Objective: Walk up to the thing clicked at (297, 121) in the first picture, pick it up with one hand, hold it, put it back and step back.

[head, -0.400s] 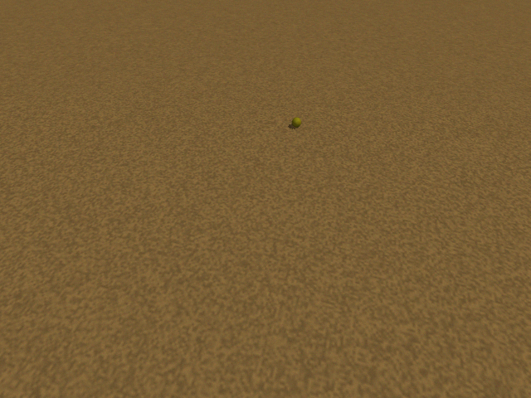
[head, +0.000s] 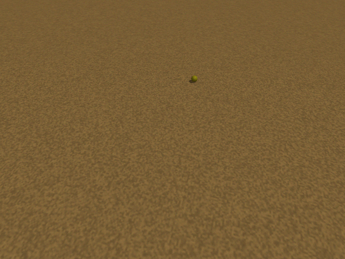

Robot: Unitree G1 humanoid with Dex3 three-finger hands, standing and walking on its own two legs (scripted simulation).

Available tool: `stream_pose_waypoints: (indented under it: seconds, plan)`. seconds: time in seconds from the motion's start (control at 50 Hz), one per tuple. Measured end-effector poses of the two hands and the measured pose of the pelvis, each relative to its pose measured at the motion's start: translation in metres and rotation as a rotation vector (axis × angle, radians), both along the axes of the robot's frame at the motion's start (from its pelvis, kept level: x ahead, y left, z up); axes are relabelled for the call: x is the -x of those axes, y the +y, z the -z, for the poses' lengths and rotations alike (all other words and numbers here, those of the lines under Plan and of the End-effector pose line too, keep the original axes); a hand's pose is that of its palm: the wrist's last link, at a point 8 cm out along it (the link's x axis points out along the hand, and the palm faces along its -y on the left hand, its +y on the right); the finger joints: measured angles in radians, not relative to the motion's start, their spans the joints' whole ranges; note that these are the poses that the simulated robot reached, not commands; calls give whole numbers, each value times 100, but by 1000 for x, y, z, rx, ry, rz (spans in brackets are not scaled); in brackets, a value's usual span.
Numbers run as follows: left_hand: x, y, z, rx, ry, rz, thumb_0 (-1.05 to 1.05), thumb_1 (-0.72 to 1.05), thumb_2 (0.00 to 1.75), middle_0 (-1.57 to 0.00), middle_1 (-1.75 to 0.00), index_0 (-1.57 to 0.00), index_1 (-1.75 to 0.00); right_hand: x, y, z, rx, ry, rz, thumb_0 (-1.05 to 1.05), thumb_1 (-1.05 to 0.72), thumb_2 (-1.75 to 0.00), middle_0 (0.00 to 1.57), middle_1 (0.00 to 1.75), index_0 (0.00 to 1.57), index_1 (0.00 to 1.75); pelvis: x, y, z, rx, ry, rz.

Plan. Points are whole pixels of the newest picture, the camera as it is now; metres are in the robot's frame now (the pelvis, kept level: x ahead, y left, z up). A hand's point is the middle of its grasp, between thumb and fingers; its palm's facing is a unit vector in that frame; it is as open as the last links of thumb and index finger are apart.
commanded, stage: stand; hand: left
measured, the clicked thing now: (194, 78) +1.86 -0.28 -0.75
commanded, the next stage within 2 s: walk up in 0.72 s
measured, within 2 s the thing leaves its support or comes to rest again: neither
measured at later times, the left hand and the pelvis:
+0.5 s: hand out of the picture +0.08 +0.25 -0.16, palm faces -0.02 -0.95 -0.33, open 7.4 cm; pelvis +0.00 +0.00 +0.00, yaw +0 degrees
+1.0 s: hand (68, 252) +0.19 +0.27 -0.12, palm faces -0.24 -0.86 -0.44, open 7.4 cm; pelvis +0.05 -0.01 -0.01, yaw -16 degrees
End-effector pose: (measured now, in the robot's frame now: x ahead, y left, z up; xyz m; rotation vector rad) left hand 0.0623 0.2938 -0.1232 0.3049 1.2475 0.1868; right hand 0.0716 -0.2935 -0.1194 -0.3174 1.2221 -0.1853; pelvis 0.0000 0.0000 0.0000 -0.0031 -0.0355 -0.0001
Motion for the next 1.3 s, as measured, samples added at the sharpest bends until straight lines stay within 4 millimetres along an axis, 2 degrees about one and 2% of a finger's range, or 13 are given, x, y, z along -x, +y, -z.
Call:
stream_pose_waypoints:
  seconds: [0.32,0.72,0.82,0.88,0.98,1.04,1.08,1.14,1.24,1.3]
  plan:
    - [-9,-1,-1,0,-19,4,1,91,90,-21,-30,-20,-30,-4,-1,-2,3,-6,2,0,-90,-90,21,30,20,30,-3,0,0,1,-2,-3]
    - [-6,3,-1,-2,-1,-5,1,91,90,-21,-30,-20,-30,-1,1,-1,4,11,2,0,-90,-90,21,30,20,30,-6,2,-1,-1,1,-3]
    - [-9,13,-7,-4,53,76,1,91,90,-21,-30,-20,-30,-12,-13,-7,-26,-126,61,0,-90,-90,21,30,21,30,-11,7,3,-21,37,108]
    - [-35,19,-15,-50,96,156,1,91,90,-21,-30,-20,-30,-5,-31,-9,-6,-201,140,0,-90,-90,21,30,21,30,-18,7,5,-10,44,174]
    - [-112,15,-40,-104,-13,242,1,91,90,-21,-30,-20,-30,11,-64,-3,8,-185,243,0,-90,-90,21,30,21,30,-46,-8,8,-26,23,258]
    - [-157,8,-50,-157,-98,282,1,91,90,-21,-30,-20,-30,3,-89,10,12,-196,285,0,-90,-90,21,30,21,30,-72,-25,20,-32,14,298]
    - [-182,6,-47,-208,-160,295,1,91,90,-21,-30,-20,-30,-11,-107,24,28,-206,283,0,-90,-90,21,30,20,30,-87,-37,37,-18,18,313]
    - [-196,0,-40,-237,-186,284,1,91,90,-21,-30,-20,-30,-44,-116,31,19,-220,266,1,-90,-90,20,30,20,30,-107,-44,46,33,11,335]
    - [-206,-18,-32,-196,-42,307,1,91,90,-21,-30,-20,-30,-119,-102,6,-35,-326,236,1,-91,-90,20,30,20,30,-157,-46,27,42,-17,412]
    - [-232,-26,-27,-162,18,345,1,90,90,-21,-30,-20,-30,-158,-97,-11,-44,-362,227,1,-91,-90,20,30,20,30,-194,-44,19,27,-22,464]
